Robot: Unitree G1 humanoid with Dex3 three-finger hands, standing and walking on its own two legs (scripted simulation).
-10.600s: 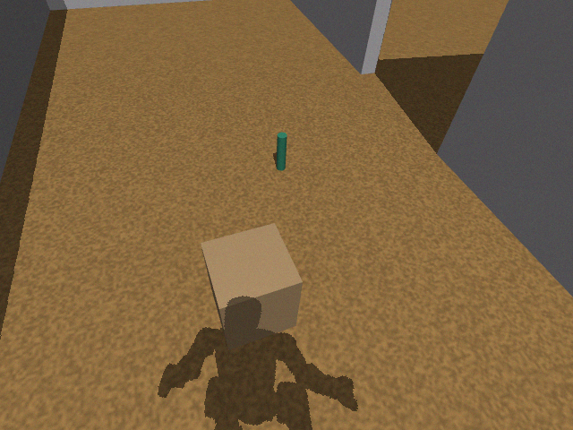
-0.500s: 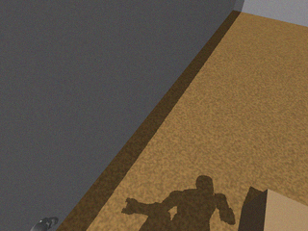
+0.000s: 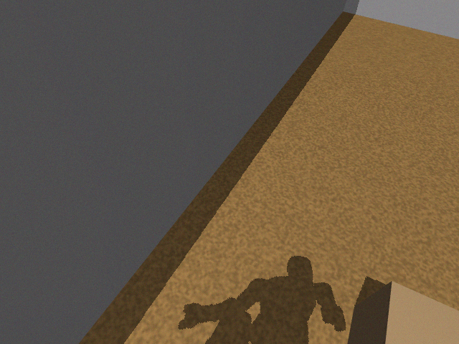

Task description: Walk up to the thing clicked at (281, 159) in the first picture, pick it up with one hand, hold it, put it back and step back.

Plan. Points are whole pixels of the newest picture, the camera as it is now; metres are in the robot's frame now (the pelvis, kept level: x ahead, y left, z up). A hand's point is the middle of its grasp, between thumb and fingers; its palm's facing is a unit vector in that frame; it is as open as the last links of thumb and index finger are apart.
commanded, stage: stand
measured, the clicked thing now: out of the picture +0.80 -1.28 -0.67
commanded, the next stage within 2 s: none
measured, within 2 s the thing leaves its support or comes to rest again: neither
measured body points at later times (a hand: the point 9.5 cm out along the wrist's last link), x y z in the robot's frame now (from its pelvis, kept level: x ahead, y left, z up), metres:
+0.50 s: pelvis +0.02 -0.01 +0.00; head +0.03 -0.01 +0.45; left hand +0.10 +0.29 -0.13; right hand +0.10 -0.31 -0.13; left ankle +0.02 +0.13 -0.75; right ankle -0.01 -0.13 -0.75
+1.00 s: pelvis +0.02 -0.01 +0.00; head +0.03 -0.01 +0.45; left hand +0.10 +0.29 -0.13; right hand +0.10 -0.31 -0.13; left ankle +0.02 +0.13 -0.75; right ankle -0.01 -0.13 -0.75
